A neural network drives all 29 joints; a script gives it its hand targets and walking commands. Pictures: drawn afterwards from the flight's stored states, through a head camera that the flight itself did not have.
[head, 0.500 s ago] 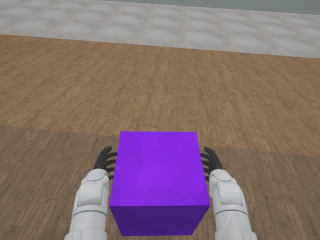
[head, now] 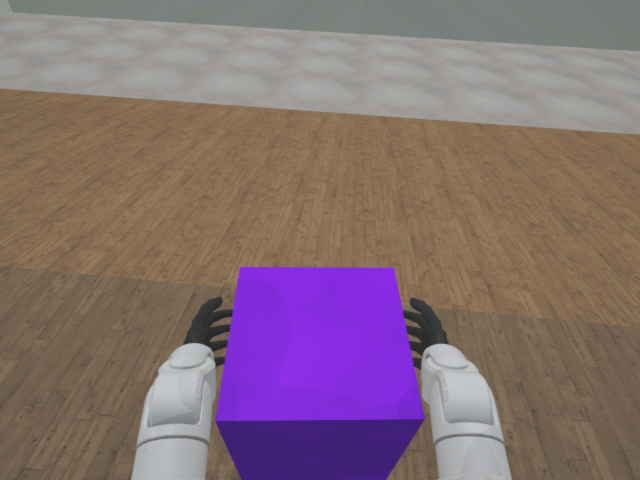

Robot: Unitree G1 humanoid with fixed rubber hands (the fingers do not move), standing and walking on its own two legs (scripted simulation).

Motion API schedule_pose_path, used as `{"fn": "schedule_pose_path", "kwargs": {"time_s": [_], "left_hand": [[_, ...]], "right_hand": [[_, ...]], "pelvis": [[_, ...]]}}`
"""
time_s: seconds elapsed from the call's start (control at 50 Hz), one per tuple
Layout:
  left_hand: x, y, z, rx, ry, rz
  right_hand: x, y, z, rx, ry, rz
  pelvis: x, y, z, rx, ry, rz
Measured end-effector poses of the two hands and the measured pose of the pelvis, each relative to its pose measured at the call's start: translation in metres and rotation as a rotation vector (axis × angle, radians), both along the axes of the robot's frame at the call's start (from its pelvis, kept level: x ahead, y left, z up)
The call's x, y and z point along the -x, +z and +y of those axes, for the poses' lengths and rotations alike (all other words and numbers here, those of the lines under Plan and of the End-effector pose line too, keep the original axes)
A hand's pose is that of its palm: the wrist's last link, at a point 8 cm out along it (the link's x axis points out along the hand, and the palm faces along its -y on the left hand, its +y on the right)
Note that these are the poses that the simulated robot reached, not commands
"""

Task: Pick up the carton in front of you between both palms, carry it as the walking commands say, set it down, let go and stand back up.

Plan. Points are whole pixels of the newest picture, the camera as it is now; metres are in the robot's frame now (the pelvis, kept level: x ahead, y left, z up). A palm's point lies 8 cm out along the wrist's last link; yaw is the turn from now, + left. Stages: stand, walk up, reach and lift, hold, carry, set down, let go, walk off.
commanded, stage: hold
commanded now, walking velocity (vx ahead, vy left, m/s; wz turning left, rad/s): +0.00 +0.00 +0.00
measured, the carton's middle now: (316, 378) +0.29 +0.00 -0.02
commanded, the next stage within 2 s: carry in 0.84 s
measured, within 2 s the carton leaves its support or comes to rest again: neither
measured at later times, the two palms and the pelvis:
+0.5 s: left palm (197, 355) +0.28 +0.15 +0.05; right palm (433, 357) +0.28 -0.15 +0.05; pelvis -0.01 +0.00 +0.00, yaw +0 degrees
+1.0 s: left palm (209, 334) +0.30 +0.14 +0.06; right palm (439, 340) +0.30 -0.16 +0.06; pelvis +0.02 +0.00 -0.01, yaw -3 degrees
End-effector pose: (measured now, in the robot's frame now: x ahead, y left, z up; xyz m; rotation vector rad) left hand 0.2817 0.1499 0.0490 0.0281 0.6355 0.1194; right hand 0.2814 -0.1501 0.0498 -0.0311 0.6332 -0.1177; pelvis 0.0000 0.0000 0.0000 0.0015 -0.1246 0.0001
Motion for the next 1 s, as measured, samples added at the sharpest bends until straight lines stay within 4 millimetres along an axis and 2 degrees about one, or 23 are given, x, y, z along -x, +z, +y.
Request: {"fn": "schedule_pose_path", "kwargs": {"time_s": [0.18, 0.4, 0.86, 0.92, 1.0], "left_hand": [[0.006, -0.003, 0.0, 0.012, 0.003, 0.025], [0.003, -0.001, 0.002, 0.023, 0.012, 0.014], [-0.001, -0.002, 0.0, 0.003, -0.001, 0.021], [-0.005, 0.001, -0.002, 0.003, -0.001, 0.012], [-0.022, 0.012, -0.01, 0.015, -0.006, -0.042]], "right_hand": [[0.007, -0.003, 0.0, -0.014, -0.011, 0.026], [0.004, -0.001, 0.002, -0.022, -0.017, 0.014], [0.0, -0.002, 0.0, -0.005, -0.003, 0.022], [-0.004, 0.0, -0.002, -0.008, -0.01, 0.013], [-0.015, 0.009, -0.01, -0.02, -0.031, -0.042]], "pelvis": [[0.01, -0.002, 0.001, 0.0, -0.002, -0.019], [0.013, -0.003, 0.003, 0.0, -0.002, -0.021], [0.002, -0.003, 0.001, 0.0, -0.01, 0.014], [-0.004, -0.003, 0.0, -0.003, -0.019, 0.064], [-0.015, -0.008, -0.005, -0.006, -0.049, 0.119]]}}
